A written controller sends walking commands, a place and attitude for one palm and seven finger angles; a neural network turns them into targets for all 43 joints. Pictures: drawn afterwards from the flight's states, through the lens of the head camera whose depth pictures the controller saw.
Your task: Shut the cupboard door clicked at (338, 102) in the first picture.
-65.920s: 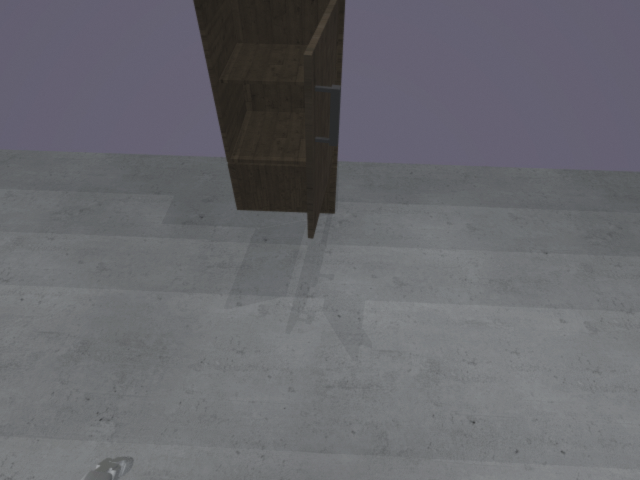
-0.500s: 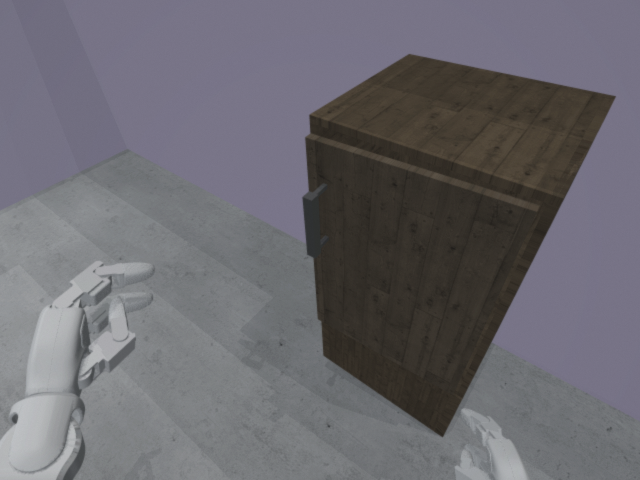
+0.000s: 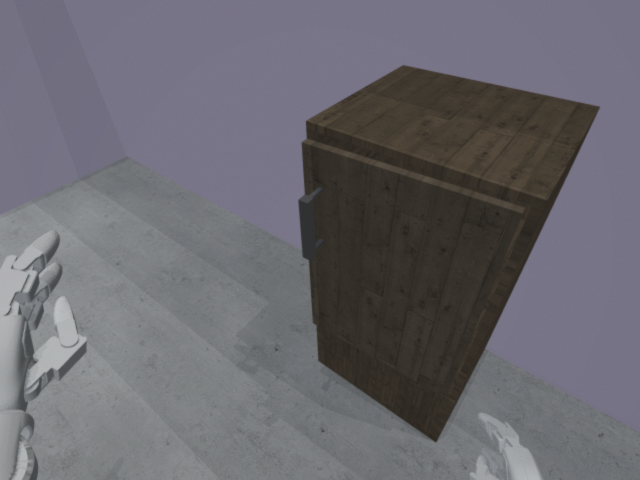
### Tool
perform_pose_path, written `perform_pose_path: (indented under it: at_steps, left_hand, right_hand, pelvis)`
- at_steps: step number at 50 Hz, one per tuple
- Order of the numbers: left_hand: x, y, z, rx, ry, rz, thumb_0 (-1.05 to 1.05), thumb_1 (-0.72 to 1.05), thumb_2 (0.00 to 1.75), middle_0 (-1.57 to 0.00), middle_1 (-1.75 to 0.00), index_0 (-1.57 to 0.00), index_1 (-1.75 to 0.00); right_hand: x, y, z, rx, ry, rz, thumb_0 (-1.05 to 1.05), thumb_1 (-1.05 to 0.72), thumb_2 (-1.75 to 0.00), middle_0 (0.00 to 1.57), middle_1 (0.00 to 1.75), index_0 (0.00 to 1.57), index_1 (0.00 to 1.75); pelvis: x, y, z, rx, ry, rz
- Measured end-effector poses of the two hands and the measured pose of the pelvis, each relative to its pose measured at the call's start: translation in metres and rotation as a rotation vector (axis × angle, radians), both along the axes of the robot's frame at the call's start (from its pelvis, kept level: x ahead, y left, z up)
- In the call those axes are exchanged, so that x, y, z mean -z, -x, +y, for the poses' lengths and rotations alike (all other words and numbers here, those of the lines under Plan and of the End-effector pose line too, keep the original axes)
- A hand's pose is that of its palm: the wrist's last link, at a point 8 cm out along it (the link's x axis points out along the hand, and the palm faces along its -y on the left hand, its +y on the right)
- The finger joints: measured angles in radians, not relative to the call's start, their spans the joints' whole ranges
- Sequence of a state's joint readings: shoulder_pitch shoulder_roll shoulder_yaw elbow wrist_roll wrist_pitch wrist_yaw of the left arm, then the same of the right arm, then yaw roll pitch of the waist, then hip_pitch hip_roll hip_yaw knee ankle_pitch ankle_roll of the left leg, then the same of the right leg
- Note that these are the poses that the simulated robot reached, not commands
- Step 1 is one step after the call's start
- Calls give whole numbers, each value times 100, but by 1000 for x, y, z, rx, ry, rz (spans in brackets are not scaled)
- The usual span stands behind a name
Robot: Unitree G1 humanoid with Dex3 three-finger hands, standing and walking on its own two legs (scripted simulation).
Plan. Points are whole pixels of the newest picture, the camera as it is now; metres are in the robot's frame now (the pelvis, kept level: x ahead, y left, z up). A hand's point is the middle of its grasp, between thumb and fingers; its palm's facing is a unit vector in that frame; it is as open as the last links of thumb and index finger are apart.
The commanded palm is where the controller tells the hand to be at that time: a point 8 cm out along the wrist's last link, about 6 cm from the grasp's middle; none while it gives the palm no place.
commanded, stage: step back with the hand held close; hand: left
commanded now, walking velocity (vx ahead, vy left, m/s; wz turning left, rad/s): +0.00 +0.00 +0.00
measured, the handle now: (313, 224) +0.64 +0.10 -0.05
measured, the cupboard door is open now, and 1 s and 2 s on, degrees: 3 3 3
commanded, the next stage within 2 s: stop stepping back and stand still in 1.42 s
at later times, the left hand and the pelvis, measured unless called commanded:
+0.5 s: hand (81, 330) +0.20 +0.26 +0.16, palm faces +0.37 -0.77 -0.51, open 7.4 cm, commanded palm +0.14 +0.31 +0.17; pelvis -0.01 +0.01 -0.01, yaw -1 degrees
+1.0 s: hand out of the picture +0.09 +0.29 +0.16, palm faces +0.53 -0.72 -0.45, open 7.4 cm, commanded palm +0.02 +0.32 +0.17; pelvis -0.10 +0.01 -0.03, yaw +4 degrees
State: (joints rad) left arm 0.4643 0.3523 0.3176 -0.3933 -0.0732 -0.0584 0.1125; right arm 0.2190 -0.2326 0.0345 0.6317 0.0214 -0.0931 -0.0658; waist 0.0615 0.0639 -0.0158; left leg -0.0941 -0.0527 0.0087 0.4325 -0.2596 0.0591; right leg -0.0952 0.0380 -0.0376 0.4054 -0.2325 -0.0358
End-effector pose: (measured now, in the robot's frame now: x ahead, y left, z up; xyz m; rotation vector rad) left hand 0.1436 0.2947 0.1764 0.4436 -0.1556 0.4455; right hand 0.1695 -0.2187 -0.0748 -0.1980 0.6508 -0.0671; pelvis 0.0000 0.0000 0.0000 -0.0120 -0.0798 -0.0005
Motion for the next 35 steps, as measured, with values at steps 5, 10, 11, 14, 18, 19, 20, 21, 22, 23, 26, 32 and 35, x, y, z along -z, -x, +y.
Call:
perform_pose_path:
  at_steps: [5, 10, 11, 14, 18, 19, 20, 21, 22, 23, 26, 32, 35]
  left_hand:
    - [-10, -2, -1, -4, -31, -21, 1, 89, 90, -21, -30, -21, -30]
    - [-4, -5, 0, -14, -39, 12, 1, 89, 90, -21, -30, -21, -30]
    - [-2, -6, 0, -14, -45, 16, 1, 89, 90, -21, -30, -21, -30]
    - [3, -10, -1, 1, -56, 30, 1, 89, 90, -21, -30, -21, -30]
    - [4, -15, -2, 36, -75, 44, 1, 89, 90, -21, -30, -21, -30]
    - [4, -16, -1, 44, -84, 46, 1, 89, 90, -21, -30, -21, -30]
    - [2, -17, -1, 52, -96, 47, 1, 89, 90, -21, -30, -21, -30]
    - [0, -17, 1, 59, -108, 46, 1, 89, 90, -21, -30, -21, -30]
    - [-2, -18, 2, 65, -121, 43, 1, 89, 90, -21, -30, -21, -30]
    - [-5, -17, 3, 70, -133, 38, 1, 89, 90, -21, -30, -21, -30]
    - [-10, -14, 7, 83, -159, 19, 1, 89, 90, -21, -30, -21, -30]
    - [-6, 8, 14, 91, -148, 2, 1, 89, 90, -21, -30, -21, -30]
    - [0, 25, 17, 87, -132, -4, 1, 89, 90, -21, -30, -21, -30]
  right_hand:
    - [2, -1, -3, 5, -17, -4, 1, -91, -90, 20, 30, 20, 30]
    - [7, 1, -8, 16, -22, 25, 1, -91, -90, 20, 30, 20, 30]
    - [8, 3, -11, 22, -18, 36, 1, -91, -90, 20, 30, 20, 30]
    - [13, 8, -18, 48, 0, 76, 1, -91, -90, 20, 30, 20, 30]
    - [18, 16, -27, 93, 28, 124, 1, -91, -90, 20, 30, 20, 30]
    - [18, 18, -28, 104, 34, 132, 1, -91, -90, 20, 30, 20, 30]
    - [18, 19, -29, 115, 38, 137, 1, -91, -90, 20, 30, 20, 30]
    - [18, 21, -30, 125, 42, 140, 1, -91, -90, 20, 30, 20, 30]
    - [17, 22, -30, 133, 44, 140, 1, -91, -90, 20, 30, 20, 30]
    - [17, 24, -30, 140, 45, 139, 1, -91, -90, 20, 30, 20, 30]
    - [13, 28, -27, 155, 45, 126, 1, -91, -90, 20, 30, 20, 30]
    - [3, 43, -18, 159, 47, 85, 1, -91, -90, 20, 30, 20, 30]
    - [0, 55, -14, 147, 61, 71, 1, -91, -90, 20, 30, 20, 30]
  pelvis:
    - [0, 1, -4, 4, -2, -1]
    - [0, 1, -6, 1, 6, 34]
    - [1, 1, -6, 0, 9, 45]
    - [2, 1, -5, -3, 14, 74]
    - [4, -1, 0, 1, 5, 95]
    - [4, -1, 1, 3, 3, 98]
    - [4, 0, 3, 5, 0, 100]
    - [5, 1, 4, 7, -2, 101]
    - [5, 2, 5, 9, -4, 102]
    - [6, 4, 6, 12, -5, 102]
    - [7, 11, 8, 18, -7, 101]
    - [10, 32, 13, 27, -6, 93]
    - [11, 44, 15, 28, -3, 87]
